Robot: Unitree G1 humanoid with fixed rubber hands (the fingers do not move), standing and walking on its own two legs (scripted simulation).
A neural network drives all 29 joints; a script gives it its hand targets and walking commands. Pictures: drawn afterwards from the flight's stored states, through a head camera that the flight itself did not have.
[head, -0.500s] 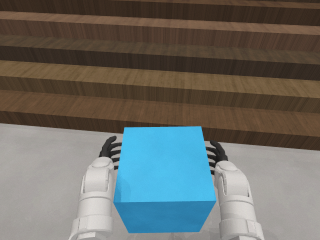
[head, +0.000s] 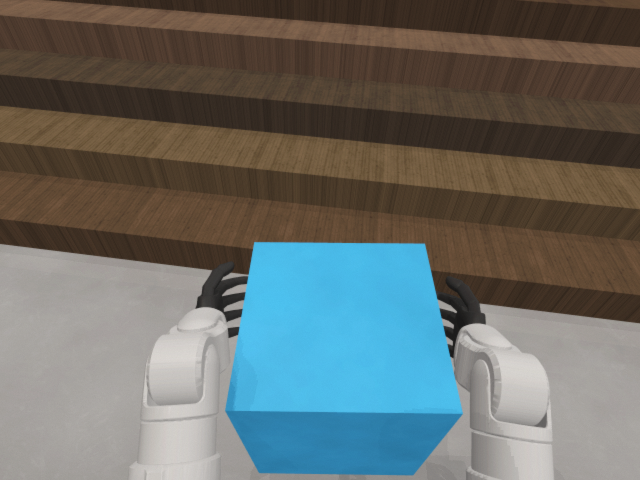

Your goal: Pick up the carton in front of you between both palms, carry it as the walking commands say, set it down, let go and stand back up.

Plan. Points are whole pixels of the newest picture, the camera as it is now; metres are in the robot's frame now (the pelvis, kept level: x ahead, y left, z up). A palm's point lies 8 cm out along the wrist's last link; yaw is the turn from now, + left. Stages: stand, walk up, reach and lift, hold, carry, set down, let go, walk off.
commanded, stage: carry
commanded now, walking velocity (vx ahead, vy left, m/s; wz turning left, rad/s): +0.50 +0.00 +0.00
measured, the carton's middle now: (337, 364) +0.27 -0.01 +0.01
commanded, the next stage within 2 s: none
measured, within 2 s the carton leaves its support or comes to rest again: neither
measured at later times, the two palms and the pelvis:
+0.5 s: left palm (235, 170) +0.59 +0.16 +0.09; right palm (410, 182) +0.56 -0.14 +0.09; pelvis +0.30 +0.02 +0.00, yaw -2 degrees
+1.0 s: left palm (254, 43) +0.98 +0.16 +0.17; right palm (382, 51) +0.98 -0.14 +0.16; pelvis +0.63 +0.01 +0.00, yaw -1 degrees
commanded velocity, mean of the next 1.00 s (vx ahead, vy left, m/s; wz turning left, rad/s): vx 0.50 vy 0.00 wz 0.00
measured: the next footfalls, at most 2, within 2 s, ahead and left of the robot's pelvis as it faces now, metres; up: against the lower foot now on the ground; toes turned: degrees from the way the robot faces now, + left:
left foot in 0.16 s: +0.19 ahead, +0.11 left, +0.00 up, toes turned +9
right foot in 0.58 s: +0.54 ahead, -0.09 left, +0.00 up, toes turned -12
